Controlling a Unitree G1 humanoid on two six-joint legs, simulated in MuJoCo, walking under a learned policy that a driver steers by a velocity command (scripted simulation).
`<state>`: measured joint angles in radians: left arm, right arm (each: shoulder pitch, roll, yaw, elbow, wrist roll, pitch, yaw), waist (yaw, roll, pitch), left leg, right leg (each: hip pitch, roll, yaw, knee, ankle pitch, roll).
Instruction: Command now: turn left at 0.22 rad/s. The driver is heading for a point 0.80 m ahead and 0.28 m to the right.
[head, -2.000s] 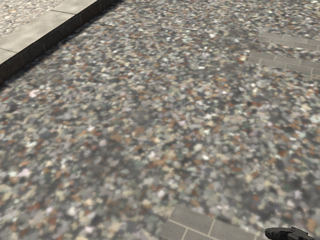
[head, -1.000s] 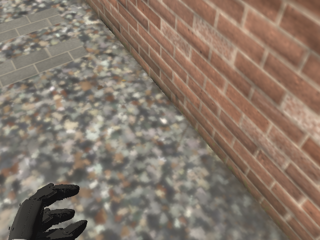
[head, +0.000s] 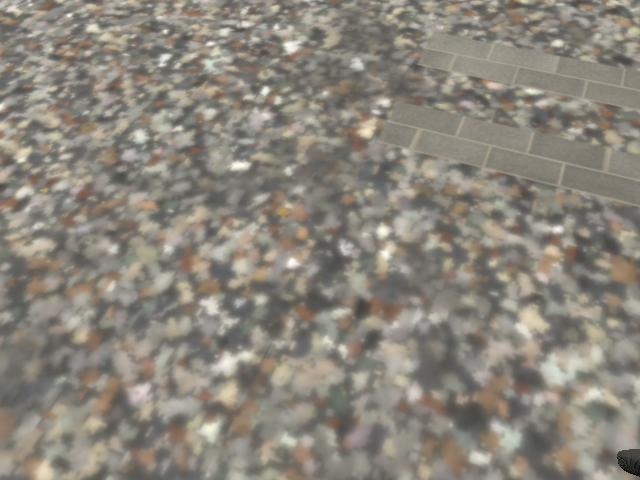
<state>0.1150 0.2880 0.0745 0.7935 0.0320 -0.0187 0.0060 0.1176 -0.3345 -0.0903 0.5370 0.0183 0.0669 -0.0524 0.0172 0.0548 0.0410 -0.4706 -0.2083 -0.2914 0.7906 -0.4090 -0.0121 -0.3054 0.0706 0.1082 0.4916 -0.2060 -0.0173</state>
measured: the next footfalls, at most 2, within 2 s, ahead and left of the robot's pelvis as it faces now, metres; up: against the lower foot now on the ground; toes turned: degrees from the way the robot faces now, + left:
left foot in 0.28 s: -0.01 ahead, +0.13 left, +0.00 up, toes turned -15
right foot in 0.74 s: -0.05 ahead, -0.14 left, +0.00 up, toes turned -37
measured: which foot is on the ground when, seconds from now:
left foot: up 0.00-0.26, down 0.28-0.74, up 0.76-1.00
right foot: down 0.00-0.28, up 0.30-0.72, down 0.74-1.00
